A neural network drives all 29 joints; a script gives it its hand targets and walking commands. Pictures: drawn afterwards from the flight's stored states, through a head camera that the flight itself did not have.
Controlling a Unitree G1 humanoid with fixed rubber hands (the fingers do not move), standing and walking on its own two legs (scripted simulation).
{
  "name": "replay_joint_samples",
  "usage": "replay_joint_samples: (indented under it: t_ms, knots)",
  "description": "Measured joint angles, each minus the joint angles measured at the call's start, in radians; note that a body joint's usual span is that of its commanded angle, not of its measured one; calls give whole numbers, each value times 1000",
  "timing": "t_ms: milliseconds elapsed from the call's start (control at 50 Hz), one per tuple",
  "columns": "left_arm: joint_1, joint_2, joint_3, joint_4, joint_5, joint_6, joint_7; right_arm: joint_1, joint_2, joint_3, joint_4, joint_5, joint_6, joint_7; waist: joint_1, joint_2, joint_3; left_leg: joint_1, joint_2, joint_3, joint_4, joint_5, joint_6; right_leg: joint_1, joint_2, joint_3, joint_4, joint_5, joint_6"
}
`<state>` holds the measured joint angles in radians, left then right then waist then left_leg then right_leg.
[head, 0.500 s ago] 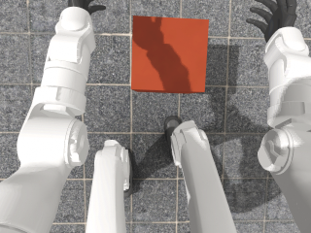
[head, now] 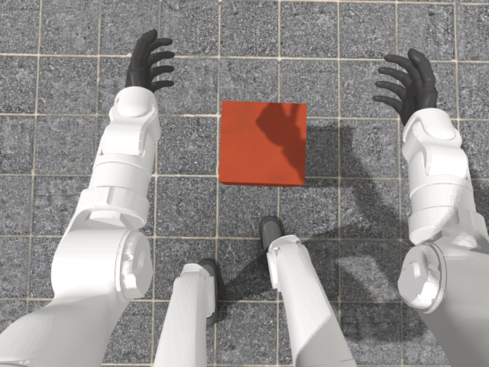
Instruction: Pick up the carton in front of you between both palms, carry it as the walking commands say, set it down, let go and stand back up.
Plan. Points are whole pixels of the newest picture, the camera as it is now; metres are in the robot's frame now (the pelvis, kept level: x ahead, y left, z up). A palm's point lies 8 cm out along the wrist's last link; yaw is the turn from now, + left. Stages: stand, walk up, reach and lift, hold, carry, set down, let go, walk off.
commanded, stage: let go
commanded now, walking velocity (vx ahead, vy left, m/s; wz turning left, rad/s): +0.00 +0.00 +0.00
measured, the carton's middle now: (260, 150) +0.46 -0.11 -0.52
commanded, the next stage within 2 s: stand in 1.26 s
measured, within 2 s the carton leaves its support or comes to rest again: neither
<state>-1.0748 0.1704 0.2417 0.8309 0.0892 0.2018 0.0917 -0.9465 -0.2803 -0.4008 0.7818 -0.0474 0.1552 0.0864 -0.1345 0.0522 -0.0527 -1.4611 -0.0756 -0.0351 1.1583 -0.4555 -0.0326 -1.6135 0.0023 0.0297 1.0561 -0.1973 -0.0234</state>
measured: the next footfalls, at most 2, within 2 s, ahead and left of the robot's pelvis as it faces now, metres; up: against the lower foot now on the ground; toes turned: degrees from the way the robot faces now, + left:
none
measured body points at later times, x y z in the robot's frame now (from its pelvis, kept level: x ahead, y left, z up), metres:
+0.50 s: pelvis +0.06 -0.02 +0.10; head +0.21 -0.04 +0.52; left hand +0.37 +0.15 +0.00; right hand +0.28 -0.28 +0.00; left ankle +0.02 +0.13 -0.61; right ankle +0.12 -0.10 -0.61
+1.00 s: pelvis +0.09 +0.03 +0.13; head +0.12 +0.02 +0.58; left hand +0.27 +0.26 +0.05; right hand +0.25 -0.21 +0.05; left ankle +0.02 +0.13 -0.61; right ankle +0.12 -0.10 -0.61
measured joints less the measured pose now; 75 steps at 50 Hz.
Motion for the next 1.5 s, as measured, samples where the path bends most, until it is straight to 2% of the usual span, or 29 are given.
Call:
replay_joint_samples:
  t_ms: [120, 200, 300, 420, 580, 680, 920, 1080, 1260, 1360, 1500]
  knots:
    - [269, -85, -2, -155, 37, -17, 42, 222, 17, 72, -100, -39, -11, 43, 20, -11, 12, 180, 6, -16, -145, 38, -7, 178, 0, -11, -124, 19, -12]
    - [448, -105, -24, -241, 27, -34, 44, 376, 18, 133, -162, -31, -24, 60, 26, -19, 31, 322, 17, -29, -228, 52, -11, 319, 6, -22, -196, 23, -19]
    - [614, -97, -51, -271, 14, -72, 14, 546, 16, 204, -213, -1, -50, 61, 30, -29, 42, 493, 34, -36, -305, 54, -13, 485, 20, -28, -263, 19, -25]
    - [775, -79, -75, -253, 6, -125, -28, 751, 34, 274, -269, 34, -84, 35, 39, -35, 47, 692, 53, -36, -381, 48, -10, 677, 36, -29, -326, 6, -26]
    - [1001, -42, -114, -276, -16, -181, -73, 1020, 72, 346, -374, 49, -117, -8, 55, -49, 83, 968, 66, -38, -514, 64, 5, 951, 43, -27, -445, 10, -15]
    - [1126, -23, -136, -313, -26, -195, -93, 1135, 75, 369, -398, 60, -123, -18, 74, -56, 106, 1130, 68, -41, -602, 84, 19, 1119, 42, -27, -537, 27, -3]
    - [1296, 32, -189, -395, -76, -145, -143, 1176, 57, 359, -371, 51, -71, -22, 137, -10, 136, 1378, 51, -37, -708, 101, 61, 1375, 22, -17, -654, 44, 33]
    - [1298, 36, -205, -402, -91, -113, -151, 1170, 59, 350, -364, 43, -44, -19, 138, -3, 155, 1432, 49, -37, -713, 91, 68, 1427, 20, -16, -654, 29, 39]
    - [1292, 25, -223, -368, -100, -128, -101, 1193, 40, 359, -387, 38, 35, -70, 133, -12, 107, 1389, 60, -28, -665, 60, 55, 1373, 34, -11, -591, -4, 28]
    - [1263, 68, -212, -217, -45, -159, -84, 1185, -3, 357, -282, 12, -53, -98, 126, -8, 63, 1337, 50, -35, -625, 42, 51, 1309, 24, -17, -523, -38, 26]
    - [1259, 136, -188, -100, -41, -188, -84, 1195, -62, 351, -192, 7, -116, -98, 129, 11, 55, 1333, 47, -50, -614, 29, 44, 1298, 20, -33, -485, -71, 15]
